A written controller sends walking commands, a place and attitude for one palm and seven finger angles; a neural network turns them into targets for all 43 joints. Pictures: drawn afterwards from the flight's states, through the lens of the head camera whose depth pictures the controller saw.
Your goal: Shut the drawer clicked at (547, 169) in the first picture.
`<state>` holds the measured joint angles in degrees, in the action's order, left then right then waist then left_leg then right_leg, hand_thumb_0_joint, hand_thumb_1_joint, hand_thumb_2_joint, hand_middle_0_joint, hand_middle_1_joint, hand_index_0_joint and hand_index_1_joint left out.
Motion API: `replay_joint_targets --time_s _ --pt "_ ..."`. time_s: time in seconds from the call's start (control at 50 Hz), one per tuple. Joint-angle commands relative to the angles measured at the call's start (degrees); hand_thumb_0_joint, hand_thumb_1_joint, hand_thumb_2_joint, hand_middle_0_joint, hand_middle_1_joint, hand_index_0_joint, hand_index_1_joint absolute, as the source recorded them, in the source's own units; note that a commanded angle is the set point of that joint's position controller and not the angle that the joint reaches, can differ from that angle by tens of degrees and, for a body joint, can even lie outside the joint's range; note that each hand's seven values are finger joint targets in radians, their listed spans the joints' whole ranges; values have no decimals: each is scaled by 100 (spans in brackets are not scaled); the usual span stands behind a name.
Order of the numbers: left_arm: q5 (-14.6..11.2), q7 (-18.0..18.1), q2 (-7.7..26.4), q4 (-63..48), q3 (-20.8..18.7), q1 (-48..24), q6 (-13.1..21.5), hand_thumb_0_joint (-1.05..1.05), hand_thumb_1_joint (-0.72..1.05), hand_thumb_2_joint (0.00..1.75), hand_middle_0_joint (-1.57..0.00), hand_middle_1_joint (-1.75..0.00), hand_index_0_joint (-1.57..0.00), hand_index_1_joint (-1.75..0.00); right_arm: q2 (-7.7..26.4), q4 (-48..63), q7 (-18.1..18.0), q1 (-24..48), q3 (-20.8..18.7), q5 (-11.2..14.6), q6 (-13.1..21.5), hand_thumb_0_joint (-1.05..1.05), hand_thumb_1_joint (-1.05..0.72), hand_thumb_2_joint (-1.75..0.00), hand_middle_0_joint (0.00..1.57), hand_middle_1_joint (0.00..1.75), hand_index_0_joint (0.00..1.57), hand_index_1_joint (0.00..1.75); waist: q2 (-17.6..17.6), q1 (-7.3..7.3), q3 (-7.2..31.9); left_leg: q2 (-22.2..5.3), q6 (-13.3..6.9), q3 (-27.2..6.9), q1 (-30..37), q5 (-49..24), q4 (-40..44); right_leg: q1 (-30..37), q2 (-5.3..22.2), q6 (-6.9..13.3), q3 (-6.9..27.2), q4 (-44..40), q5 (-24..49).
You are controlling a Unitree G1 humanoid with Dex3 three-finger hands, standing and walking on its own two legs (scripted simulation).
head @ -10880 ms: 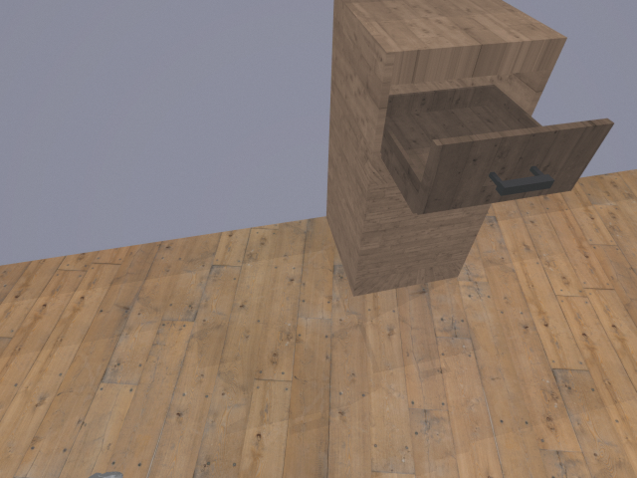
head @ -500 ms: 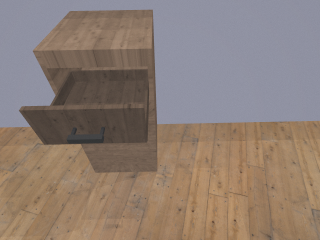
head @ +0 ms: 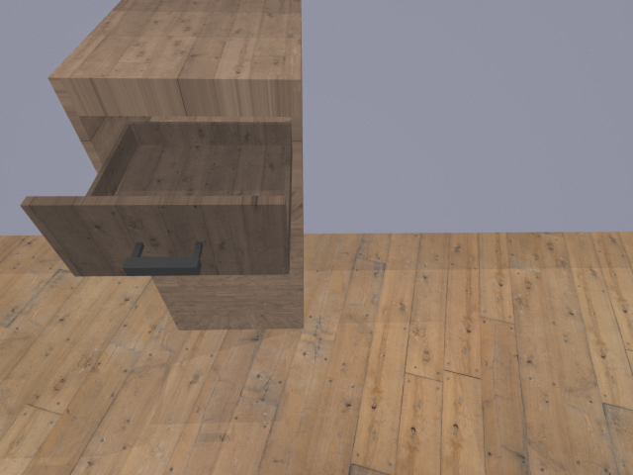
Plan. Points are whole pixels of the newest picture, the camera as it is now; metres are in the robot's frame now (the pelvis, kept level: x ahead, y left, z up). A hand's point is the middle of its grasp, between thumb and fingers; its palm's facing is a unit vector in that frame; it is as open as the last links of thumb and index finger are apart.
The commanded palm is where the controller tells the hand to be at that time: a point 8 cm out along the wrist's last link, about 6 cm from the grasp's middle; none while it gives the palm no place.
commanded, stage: look again from close up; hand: left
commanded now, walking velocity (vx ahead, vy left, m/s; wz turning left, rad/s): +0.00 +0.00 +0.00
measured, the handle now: (166, 257) +0.44 +0.26 -0.02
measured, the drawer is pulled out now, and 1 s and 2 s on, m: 0.24 0.24 0.24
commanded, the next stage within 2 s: shuffle to correct the standing spot in 0.36 s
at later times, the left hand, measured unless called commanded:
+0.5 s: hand out of the picture +0.00 +0.21 -0.17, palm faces +0.01 -0.98 -0.22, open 7.4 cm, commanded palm none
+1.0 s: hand out of the picture +0.08 +0.19 -0.17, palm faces +0.09 -0.97 -0.21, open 7.4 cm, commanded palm none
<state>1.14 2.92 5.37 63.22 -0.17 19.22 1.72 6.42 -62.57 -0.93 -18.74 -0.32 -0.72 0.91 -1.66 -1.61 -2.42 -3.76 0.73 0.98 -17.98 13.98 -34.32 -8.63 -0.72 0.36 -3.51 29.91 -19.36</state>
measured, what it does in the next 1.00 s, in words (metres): steps on the spot: right foot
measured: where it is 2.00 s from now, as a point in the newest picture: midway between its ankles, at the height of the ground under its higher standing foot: outside the picture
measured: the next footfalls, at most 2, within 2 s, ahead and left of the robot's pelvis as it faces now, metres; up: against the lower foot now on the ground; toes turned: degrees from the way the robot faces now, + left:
right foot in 0.94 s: +0.08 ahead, -0.08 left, +0.00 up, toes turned -6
left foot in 1.24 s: +0.22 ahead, +0.18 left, +0.00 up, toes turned +9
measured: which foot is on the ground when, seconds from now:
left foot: down 0.00-0.94, up 0.96-1.00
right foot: down 0.00-0.76, up 0.78-0.92, down 0.94-1.00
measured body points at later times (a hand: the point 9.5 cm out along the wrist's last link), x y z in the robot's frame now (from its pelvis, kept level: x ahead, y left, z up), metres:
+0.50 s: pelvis +0.00 +0.02 +0.01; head +0.01 +0.03 +0.46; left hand +0.00 +0.26 -0.15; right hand +0.03 -0.21 -0.14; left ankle +0.04 +0.12 -0.73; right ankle -0.04 -0.12 -0.73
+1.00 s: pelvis +0.07 +0.01 -0.01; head +0.08 +0.01 +0.44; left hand +0.07 +0.24 -0.16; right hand +0.04 -0.20 -0.17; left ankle +0.04 +0.12 -0.70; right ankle +0.04 -0.08 -0.73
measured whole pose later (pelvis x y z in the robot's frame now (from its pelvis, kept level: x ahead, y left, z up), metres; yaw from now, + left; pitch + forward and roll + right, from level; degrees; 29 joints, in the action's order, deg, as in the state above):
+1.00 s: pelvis +0.07 +0.01 -0.01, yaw +2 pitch -1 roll +0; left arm 1.4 1.0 9.1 58.5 -1.7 18.0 3.3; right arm 7.9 -64.3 0.2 -20.5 0.0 -0.9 0.3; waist -0.4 0.4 -1.6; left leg -0.2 -2.0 2.5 -20.4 26.9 -50.4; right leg -13.3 1.9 2.5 -7.9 36.7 -21.8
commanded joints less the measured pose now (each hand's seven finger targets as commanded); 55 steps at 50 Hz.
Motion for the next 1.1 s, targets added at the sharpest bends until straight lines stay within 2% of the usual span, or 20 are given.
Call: replay_joint_targets --time_s 0.0,0.06,0.12,0.18,0.46,0.56,0.66,0.7,0.74,0.76,0.78,0.82,0.88,0.9,0.92,0.94,0.96,1.0,1.04,1.08 --pt "4 49 628 -337 -95 398 -12 0 90 90 -20 -30 -20 -30 673 325 -74 -274 -69 -4 103 0 -90 -90 20 30 20 30 -557 166 -107 -424 -396 -613 72 -1346 729 -354 366 187 273 -319 425" --pt "9 10 693 -366 -76 359 -61 0 90 90 -20 -30 -20 -30 741 417 -49 -109 -83 -10 39 0 -90 -90 20 30 20 30 165 146 -526 -230 -331 -571 -182 -54 979 -625 427 187 354 -507 40" --pt "12 -9 800 -454 -84 313 -83 0 90 90 -20 -30 -20 -30 848 421 -30 -65 -87 -22 42 0 -90 -90 20 30 20 30 -175 146 -424 -254 -338 -647 -68 156 1245 -593 421 148 323 -450 -3" --pt "8 -38 887 -465 -69 336 -94 0 90 90 -20 -30 -20 -30 976 467 -23 74 -97 -17 43 0 -90 -90 20 30 20 30 -130 188 -313 -295 -357 -697 -5 437 1465 -522 438 109 296 -461 74" --pt "1 -79 1105 -376 -35 313 -53 0 90 90 -20 -30 -20 -30 1043 264 5 278 -39 16 60 0 -90 -90 20 30 20 30 176 175 59 -175 -285 -344 577 -365 1180 -399 630 69 472 -745 438" --pt "31 -135 1237 -371 -121 464 -85 0 90 90 -20 -30 -20 -30 982 330 67 363 -68 -20 -17 0 -90 -90 20 30 20 30 378 223 -490 100 -292 -177 -117 1015 800 -670 791 273 703 -946 -1139" --pt "30 -135 1319 -368 -222 515 -67 0 90 90 -20 -30 -20 -30 806 364 86 194 -61 -37 43 0 -90 -90 20 30 20 30 665 157 -647 282 -256 233 -203 608 178 -725 1106 504 903 -947 -920" --pt "49 -154 1183 -390 -219 504 -61 0 90 90 -20 -30 -20 -30 923 242 70 -136 -66 -25 104 0 -90 -90 20 30 20 30 -46 66 -492 17 -411 -185 375 31 629 -906 703 362 351 -217 -563" --pt "51 -167 884 -427 -164 461 -17 0 90 90 -20 -30 -20 -30 1289 54 -3 -688 -140 -35 147 0 -90 -90 20 30 20 30 -1138 -51 -147 -818 -964 -1479 1131 -526 1297 -1470 144 159 -395 1202 -673" --pt "52 -167 800 -546 -129 206 16 0 90 90 -20 -30 -20 -30 1283 4 -46 -916 -153 -45 156 0 -90 -90 20 30 20 30 -1238 -138 -184 -1114 -1289 -1965 1458 -1031 1509 -2068 53 180 -306 1821 -1398" --pt "33 -168 771 -642 -133 -32 37 0 90 90 -20 -30 -20 -30 1204 -5 -59 -974 -135 -47 172 0 -90 -90 20 30 20 30 -1082 -159 -215 -1305 -1506 -2078 1464 -1408 1556 -2330 187 235 -142 2252 -1699" --pt "2 -205 658 -695 -149 -162 72 0 90 90 -20 -30 -20 -30 1093 58 -52 -690 -107 -62 187 0 -90 -90 20 30 20 30 -657 0 -111 -1303 -1552 -1730 1045 -1631 1412 -1944 343 254 14 2016 -1558" --pt "19 -246 587 -361 -204 839 80 0 90 90 -20 -30 -20 -30 983 263 -35 88 -90 5 165 0 -90 -90 20 30 20 30 -177 635 29 -460 -960 -770 -765 101 709 491 281 154 -83 -20 8" --pt "54 -198 1038 -266 -299 1255 124 0 90 90 -20 -30 -20 -30 714 391 4 275 -63 52 168 0 -90 -90 20 30 20 30 1103 814 -2 200 -548 -64 -1930 931 -419 1387 1290 399 1266 -921 -208" --pt "33 -150 1510 -220 -409 1643 144 0 90 90 -20 -30 -20 -30 661 664 53 593 -92 12 182 0 -90 -90 20 30 20 30 1814 946 -123 446 -316 431 -2494 1903 -1828 1283 2759 982 2974 -1825 -8" --pt "5 -132 1528 -261 -380 1584 161 0 90 90 -20 -30 -20 -30 829 674 74 613 -164 -54 155 0 -90 -90 20 30 20 30 978 808 -229 235 -266 -12 -2458 1806 -2595 784 2919 1369 3138 -1913 -223" --pt "21 -116 1363 -297 -347 1259 195 0 90 90 -20 -30 -20 -30 687 643 116 709 -175 -65 117 0 -90 -90 20 30 20 30 941 643 -636 88 -245 -54 -2638 1458 -2993 438 2746 1317 2839 -1905 210" --pt "39 -80 1026 -390 -268 821 234 0 90 90 -20 -30 -20 -30 574 516 168 543 -169 -74 66 0 -90 -90 20 30 20 30 771 366 -678 -116 -146 -28 -2419 848 -2940 276 2363 1151 1628 -1677 1841" --pt "53 -88 975 -386 -249 742 276 0 90 90 -20 -30 -20 -30 432 534 204 519 -127 -49 29 0 -90 -90 20 30 20 30 1046 300 -497 -59 -73 239 -2044 653 -2297 348 2010 975 726 -1444 3318" --pt "46 -92 1071 -382 -253 699 222 0 90 90 -20 -30 -20 -30 340 592 214 614 -93 1 4 0 -90 -90 20 30 20 30 1026 292 -291 79 -34 509 -1369 391 -1378 182 1743 823 241 -1193 3852"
